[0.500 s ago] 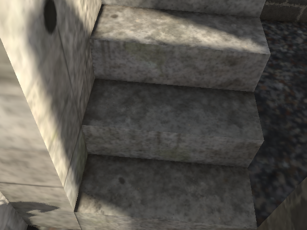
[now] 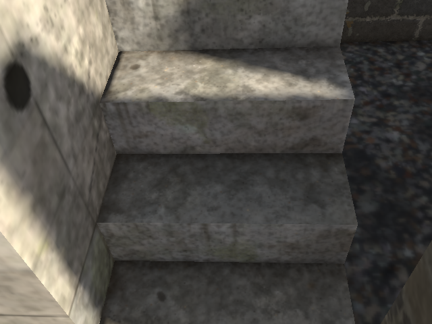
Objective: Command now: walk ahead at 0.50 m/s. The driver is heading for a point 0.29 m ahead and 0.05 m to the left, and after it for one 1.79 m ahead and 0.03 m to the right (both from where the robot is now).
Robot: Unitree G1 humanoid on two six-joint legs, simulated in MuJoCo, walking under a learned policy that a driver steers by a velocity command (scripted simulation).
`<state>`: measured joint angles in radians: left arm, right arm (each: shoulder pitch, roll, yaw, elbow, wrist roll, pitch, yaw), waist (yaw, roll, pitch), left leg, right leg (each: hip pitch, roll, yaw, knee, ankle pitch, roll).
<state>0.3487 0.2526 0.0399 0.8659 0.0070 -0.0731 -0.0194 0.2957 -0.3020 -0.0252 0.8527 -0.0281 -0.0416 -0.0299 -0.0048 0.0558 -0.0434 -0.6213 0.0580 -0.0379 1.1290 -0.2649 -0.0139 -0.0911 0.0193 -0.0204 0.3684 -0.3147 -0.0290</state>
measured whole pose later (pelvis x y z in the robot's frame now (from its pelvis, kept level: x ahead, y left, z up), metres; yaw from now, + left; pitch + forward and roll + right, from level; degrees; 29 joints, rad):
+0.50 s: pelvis +0.10 +0.02 -0.01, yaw +0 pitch -1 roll +3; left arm 0.16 0.19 0.03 0.91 0.00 0.05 0.01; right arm 0.35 -0.13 0.03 0.93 -0.05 -0.02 -0.04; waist -0.03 -0.03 0.02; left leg -0.26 -0.08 0.06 0.45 -0.18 0.05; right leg -0.26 -0.04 0.03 0.57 -0.28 0.03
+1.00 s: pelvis +0.14 +0.01 +0.00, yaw +0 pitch -1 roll +1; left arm 0.25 0.23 0.07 1.08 -0.01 0.06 0.01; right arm 0.27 -0.17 0.02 0.93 -0.04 -0.03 -0.01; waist 0.01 0.00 0.01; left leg -0.17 -0.03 0.02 0.37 -0.19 0.02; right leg -0.13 0.01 0.00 0.41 -0.27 -0.02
